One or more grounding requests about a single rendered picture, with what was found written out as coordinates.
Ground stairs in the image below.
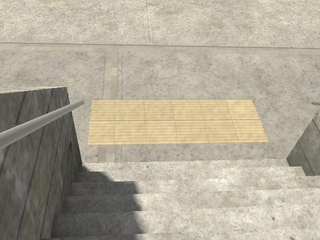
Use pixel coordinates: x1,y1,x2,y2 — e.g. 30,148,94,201
41,158,320,240

